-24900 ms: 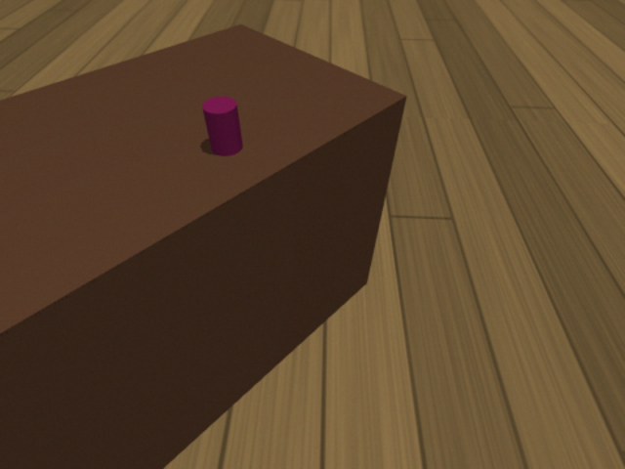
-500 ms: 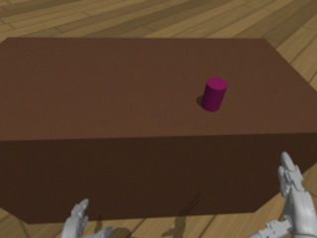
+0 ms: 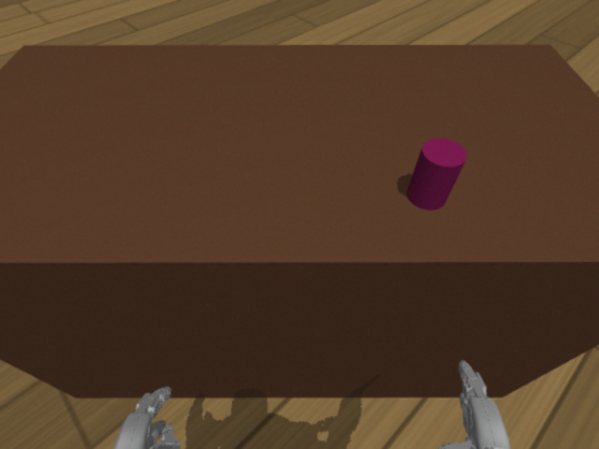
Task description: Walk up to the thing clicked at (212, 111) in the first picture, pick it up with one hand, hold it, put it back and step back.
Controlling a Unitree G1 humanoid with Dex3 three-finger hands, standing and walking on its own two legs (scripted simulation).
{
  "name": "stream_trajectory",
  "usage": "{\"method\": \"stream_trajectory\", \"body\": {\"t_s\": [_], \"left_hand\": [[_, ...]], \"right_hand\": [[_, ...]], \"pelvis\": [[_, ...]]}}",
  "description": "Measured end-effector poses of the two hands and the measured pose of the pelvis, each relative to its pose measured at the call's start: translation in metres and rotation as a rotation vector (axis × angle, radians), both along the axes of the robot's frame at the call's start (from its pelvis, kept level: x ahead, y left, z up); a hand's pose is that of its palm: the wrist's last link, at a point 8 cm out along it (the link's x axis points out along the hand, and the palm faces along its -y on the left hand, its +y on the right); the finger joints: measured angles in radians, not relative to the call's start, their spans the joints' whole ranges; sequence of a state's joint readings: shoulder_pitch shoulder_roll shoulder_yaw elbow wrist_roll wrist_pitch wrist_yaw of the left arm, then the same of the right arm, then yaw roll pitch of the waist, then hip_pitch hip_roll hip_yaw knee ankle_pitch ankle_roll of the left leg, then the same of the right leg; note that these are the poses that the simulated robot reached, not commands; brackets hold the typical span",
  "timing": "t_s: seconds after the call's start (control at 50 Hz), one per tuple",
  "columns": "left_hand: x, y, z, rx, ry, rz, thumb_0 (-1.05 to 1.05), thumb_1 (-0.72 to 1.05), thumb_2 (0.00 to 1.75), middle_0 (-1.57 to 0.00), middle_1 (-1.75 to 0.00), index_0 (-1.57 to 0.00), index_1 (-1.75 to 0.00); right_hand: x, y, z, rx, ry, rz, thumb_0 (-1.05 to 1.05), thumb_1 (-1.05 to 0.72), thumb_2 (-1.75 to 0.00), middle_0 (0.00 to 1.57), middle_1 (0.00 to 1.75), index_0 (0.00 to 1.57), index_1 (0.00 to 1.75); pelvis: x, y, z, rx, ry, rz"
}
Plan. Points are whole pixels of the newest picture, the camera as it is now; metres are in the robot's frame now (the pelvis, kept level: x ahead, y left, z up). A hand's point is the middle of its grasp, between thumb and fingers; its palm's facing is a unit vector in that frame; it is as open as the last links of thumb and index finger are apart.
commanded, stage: home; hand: right
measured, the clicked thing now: (434, 175) +0.50 -0.20 +0.08
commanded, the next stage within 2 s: stand in 2.00 s
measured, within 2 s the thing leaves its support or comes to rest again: neither
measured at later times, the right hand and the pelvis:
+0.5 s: hand out of the picture +0.13 -0.24 -0.13, palm faces -0.05 +0.93 -0.37, open 17.5 cm; pelvis +0.01 +0.00 +0.00, yaw +1 degrees
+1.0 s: hand out of the picture +0.04 -0.25 -0.14, palm faces -0.09 +0.93 -0.36, open 17.5 cm; pelvis -0.02 +0.00 +0.01, yaw +2 degrees
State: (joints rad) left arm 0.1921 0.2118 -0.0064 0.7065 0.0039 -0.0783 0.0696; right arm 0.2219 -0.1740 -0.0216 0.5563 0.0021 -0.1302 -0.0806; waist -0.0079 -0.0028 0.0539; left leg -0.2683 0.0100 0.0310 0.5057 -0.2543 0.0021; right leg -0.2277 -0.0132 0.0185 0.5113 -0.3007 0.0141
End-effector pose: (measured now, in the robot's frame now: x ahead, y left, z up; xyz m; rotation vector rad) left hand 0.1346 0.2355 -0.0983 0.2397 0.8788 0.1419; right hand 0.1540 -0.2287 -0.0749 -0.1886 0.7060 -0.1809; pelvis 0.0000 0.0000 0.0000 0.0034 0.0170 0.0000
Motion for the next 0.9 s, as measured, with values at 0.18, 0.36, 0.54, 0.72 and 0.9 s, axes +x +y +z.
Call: {"method": "stream_trajectory", "body": {"t_s": [0.18,0.36,0.54,0.72,0.9], "left_hand": [[-0.009,0.007,-0.005,-0.024,0.042,0.062,0.01,0.90,0.90,-0.20,-0.29,-0.20,-0.30],[-0.005,0.016,-0.004,0.006,0.068,0.005,0.00,0.90,0.90,-0.20,-0.29,-0.20,-0.30],[-0.038,0.057,-0.006,0.073,0.160,0.036,0.00,0.90,0.90,-0.20,-0.29,-0.20,-0.29],[-0.082,0.067,-0.013,0.080,0.293,0.053,0.00,0.90,0.90,-0.20,-0.29,-0.20,-0.29],[-0.114,0.061,-0.017,0.061,0.367,0.067,0.00,0.90,0.90,-0.20,-0.29,-0.20,-0.29]], "right_hand": [[0.023,0.007,0.006,-0.007,-0.008,0.026,-0.01,0.52,-0.07,0.06,0.06,0.06,0.06],[0.007,-0.005,-0.009,-0.054,0.113,0.109,0.00,0.52,-0.06,0.06,0.06,0.06,0.06],[-0.049,-0.064,-0.017,-0.150,0.325,0.045,0.00,0.55,-0.05,0.06,0.05,0.06,0.06],[-0.094,-0.079,-0.020,-0.166,0.465,0.015,0.00,0.55,-0.05,0.06,0.05,0.06,0.05],[-0.112,-0.071,-0.028,-0.136,0.517,0.026,0.00,0.55,-0.05,0.06,0.05,0.06,0.06]], "pelvis": [[0.013,-0.001,0.000,-0.001,0.003,0.016],[0.010,0.001,-0.001,-0.003,-0.011,0.014],[0.004,0.000,0.001,-0.006,-0.051,0.019],[-0.010,-0.001,0.006,-0.009,-0.074,0.021],[-0.022,-0.001,0.009,-0.007,-0.082,0.023]]}}
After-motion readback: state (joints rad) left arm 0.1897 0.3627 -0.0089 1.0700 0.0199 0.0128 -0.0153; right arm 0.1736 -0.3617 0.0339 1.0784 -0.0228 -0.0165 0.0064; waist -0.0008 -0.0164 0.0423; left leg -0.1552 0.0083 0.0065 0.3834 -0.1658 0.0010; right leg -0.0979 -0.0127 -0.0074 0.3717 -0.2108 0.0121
